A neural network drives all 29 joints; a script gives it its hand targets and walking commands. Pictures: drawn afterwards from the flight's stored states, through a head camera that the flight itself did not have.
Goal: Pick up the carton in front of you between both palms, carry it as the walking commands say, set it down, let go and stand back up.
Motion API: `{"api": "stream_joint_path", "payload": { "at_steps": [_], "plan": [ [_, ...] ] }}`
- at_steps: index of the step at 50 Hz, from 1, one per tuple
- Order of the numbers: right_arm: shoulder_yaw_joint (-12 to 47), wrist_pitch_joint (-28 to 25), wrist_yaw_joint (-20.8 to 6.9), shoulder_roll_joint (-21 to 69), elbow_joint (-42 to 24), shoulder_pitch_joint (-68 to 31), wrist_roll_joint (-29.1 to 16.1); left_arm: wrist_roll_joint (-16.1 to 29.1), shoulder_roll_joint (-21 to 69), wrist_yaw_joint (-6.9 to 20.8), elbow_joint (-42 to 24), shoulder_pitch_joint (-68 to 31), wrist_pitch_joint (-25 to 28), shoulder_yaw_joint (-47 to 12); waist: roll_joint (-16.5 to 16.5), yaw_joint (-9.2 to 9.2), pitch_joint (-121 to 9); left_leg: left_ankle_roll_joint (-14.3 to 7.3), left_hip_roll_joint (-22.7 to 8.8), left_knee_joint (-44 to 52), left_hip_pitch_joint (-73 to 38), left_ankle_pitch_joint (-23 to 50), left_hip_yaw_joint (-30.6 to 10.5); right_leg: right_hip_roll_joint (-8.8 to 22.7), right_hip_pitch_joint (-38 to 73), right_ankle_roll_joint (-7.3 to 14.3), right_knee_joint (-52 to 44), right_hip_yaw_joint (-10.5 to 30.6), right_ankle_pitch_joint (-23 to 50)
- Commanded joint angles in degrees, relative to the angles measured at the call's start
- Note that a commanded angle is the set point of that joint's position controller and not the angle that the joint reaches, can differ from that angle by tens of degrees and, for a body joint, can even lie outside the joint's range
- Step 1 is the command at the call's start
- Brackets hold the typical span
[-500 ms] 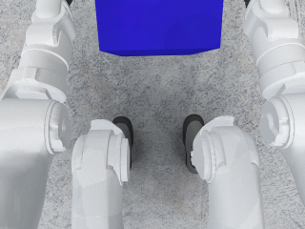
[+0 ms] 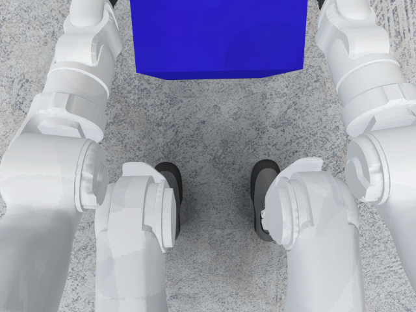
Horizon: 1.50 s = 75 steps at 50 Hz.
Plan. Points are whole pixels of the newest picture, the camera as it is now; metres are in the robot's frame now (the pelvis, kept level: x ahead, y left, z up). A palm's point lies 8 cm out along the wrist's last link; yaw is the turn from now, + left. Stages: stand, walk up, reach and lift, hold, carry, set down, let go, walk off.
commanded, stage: reach and lift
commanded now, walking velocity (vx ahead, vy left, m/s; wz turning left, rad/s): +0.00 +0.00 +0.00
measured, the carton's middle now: (215, 12) +0.54 +0.00 -0.25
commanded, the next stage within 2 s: none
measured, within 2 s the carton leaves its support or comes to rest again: leaves its support in 0.40 s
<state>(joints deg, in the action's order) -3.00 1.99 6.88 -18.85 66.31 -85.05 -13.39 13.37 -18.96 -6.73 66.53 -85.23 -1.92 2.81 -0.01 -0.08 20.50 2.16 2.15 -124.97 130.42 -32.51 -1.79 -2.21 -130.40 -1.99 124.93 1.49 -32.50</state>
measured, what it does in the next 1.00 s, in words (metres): rises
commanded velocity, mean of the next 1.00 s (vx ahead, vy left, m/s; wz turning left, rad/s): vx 0.00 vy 0.00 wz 0.00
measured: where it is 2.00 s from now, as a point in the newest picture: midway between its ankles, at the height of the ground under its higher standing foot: (216, 214)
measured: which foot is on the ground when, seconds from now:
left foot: down 0.00-1.00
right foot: down 0.00-1.00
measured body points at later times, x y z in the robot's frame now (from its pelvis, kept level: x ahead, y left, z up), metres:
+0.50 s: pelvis +0.01 +0.00 +0.00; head +0.35 +0.00 +0.29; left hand +0.55 +0.15 -0.13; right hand +0.55 -0.15 -0.13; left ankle +0.11 +0.13 -0.34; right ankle +0.11 -0.13 -0.34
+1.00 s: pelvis +0.00 +0.00 +0.12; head +0.26 +0.00 +0.49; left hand +0.51 +0.15 +0.06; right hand +0.51 -0.15 +0.06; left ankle +0.11 +0.13 -0.34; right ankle +0.11 -0.13 -0.34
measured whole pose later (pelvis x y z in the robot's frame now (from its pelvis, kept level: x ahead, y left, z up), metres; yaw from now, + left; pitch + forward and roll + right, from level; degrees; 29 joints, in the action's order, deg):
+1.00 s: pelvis +0.00 +0.00 +0.12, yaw +0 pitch +42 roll +0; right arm -26.5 21.8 3.8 -1.1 40.6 -61.3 11.4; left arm -11.5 -1.1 -3.5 40.5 -61.1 -21.7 26.3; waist -0.1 0.0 -7.9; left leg 4.1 6.6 -100.2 114.9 -27.5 -5.3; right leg -6.7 -115.0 -4.1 100.1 5.3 -27.4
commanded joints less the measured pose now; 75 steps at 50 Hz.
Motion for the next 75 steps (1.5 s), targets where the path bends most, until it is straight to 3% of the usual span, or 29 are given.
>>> {"api": "stream_joint_path", "payload": {
  "at_steps": [1, 2, 4, 7, 11, 16, 22, 24, 26, 31, 35, 41, 52, 59, 75],
  "plan": [
    [0.1, -0.8, 0.0, -0.2, -5.3, -18.4, 0.9, -0.8, -0.4, 0.0, -5.2, -18.2, 0.8, -0.2, -0.1, -0.15, -67.4, 0.1, 1.1, 9.3, -33.5, 15.6, 3.5, -1.1, 33.8, -0.2, -9.3, -3.3, 15.6],
    [-1.2, -0.7, 0.2, -0.6, -4.7, -18.3, 2.2, -2.1, -0.6, -0.2, -4.6, -18.0, 0.6, 1.2, -0.1, -0.12, -66.8, 0.2, 1.3, 9.5, -33.8, 15.3, 3.5, -1.2, 33.8, -0.3, -9.5, -3.4, 15.3],
    [3.3, -0.3, -2.7, 15.1, -5.8, -24.6, 1.9, -1.9, 15.0, 2.8, -5.9, -24.2, 0.2, -3.4, 0.0, 0.01, -66.1, -0.3, 2.3, 9.2, -33.5, 15.3, 3.6, -2.3, 33.3, 0.1, -9.1, -3.6, 15.2],
    [5.5, 2.1, -9.9, 40.8, -7.3, -32.6, 4.4, -4.2, 41.0, 9.9, -7.3, -32.5, -2.0, -6.0, 0.3, 0.06, -62.8, -0.6, 3.9, 8.2, -31.3, 14.1, 3.9, -3.9, 31.4, 0.4, -8.1, -4.1, 14.1],
    [3.8, 5.1, -15.5, 53.1, -11.2, -31.6, 7.3, -6.9, 53.2, 15.4, -11.3, -31.1, -5.0, -3.9, -0.1, 0.21, -61.2, -1.5, 4.8, 7.1, -28.7, 15.3, 5.3, -5.0, 28.8, 1.2, -7.2, -5.1, 15.3],
    [8.6, 6.8, -16.7, 60.4, -19.9, -32.3, 3.9, -3.6, 60.3, 16.6, -20.1, -31.9, -6.7, -8.9, 0.3, -0.01, -76.0, -1.5, 5.2, 5.8, -34.7, 24.2, 6.0, -5.2, 34.6, 1.5, -5.8, -5.8, 24.2],
    [17.5, 9.5, -14.3, 68.9, -36.4, -34.3, -0.7, 0.4, 69.3, 14.0, -37.4, -33.8, -9.6, -17.3, 0.3, 0.03, -112.8, -0.3, 6.7, 6.8, -52.1, 38.6, 6.8, -6.6, 50.6, 0.1, -7.1, -6.8, 38.2],
    [18.2, 11.0, -13.7, 70.3, -38.7, -31.9, 0.1, -0.6, 70.6, 13.4, -39.7, -31.7, -11.0, -18.2, 0.4, 0.06, -116.1, 0.0, 7.2, 8.8, -52.6, 36.6, 7.2, -7.2, 52.0, -0.1, -8.9, -7.0, 36.6],
    [17.3, 12.5, -13.7, 71.8, -37.3, -28.3, 2.1, -2.6, 71.9, 13.6, -38.3, -28.1, -12.6, -17.4, 0.3, 0.1, -111.0, 0.0, 7.5, 11.6, -49.9, 31.5, 7.5, -7.7, 49.5, -0.4, -11.7, -7.3, 31.7],
    [7.2, 15.7, -15.8, 74.4, -23.3, -20.5, 10.9, -11.5, 74.1, 15.8, -23.3, -19.7, -15.8, -6.6, 0.0, -0.35, -81.5, -0.6, 7.5, 20.2, -35.2, 11.6, 7.5, -7.6, 35.3, 0.3, -20.3, -7.4, 11.5],
    [-0.3, 16.5, -16.9, 73.6, -18.5, -19.7, 16.8, -17.2, 73.5, 16.8, -18.9, -18.9, -16.5, 0.6, -0.3, -0.27, -76.1, -1.2, 7.6, 25.4, -34.1, 6.7, 7.4, -7.8, 34.0, 0.8, -25.6, -7.0, 6.6],
    [-1.3, 16.7, -17.5, 75.1, -19.7, -21.1, 18.2, -18.3, 75.1, 17.5, -20.6, -20.9, -16.8, 0.9, 0.0, 0.01, -83.0, -1.2, 7.7, 30.6, -40.2, 7.0, 7.2, -7.9, 40.2, 0.8, -30.7, -7.0, 6.9],
    [9.5, 19.5, -18.5, 82.2, -28.1, -13.8, 13.3, -13.5, 82.2, 18.4, -28.3, -13.3, -19.5, -9.4, 0.0, 0.01, -95.6, 0.0, 7.9, 38.0, -55.8, 15.3, 6.7, -8.0, 55.7, -0.2, -37.8, -6.5, 15.1],
    [13.3, 18.8, -18.3, 84.4, -29.4, -4.8, 12.1, -12.5, 84.2, 18.1, -29.9, -4.4, -18.9, -13.1, -0.2, -0.11, -89.7, 0.3, 8.0, 43.9, -61.8, 18.4, 5.3, -8.1, 62.0, -0.6, -43.7, -4.9, 18.3],
    [13.5, 15.5, -17.6, 85.8, -27.9, 13.9, 15.3, -15.7, 85.7, 17.6, -28.3, 14.3, -15.6, -13.4, 0.1, 0.01, -73.4, -0.7, 6.9, 62.1, -79.3, 19.5, 0.9, -7.1, 79.4, 0.4, -62.0, -0.6, 19.7]
  ]
}}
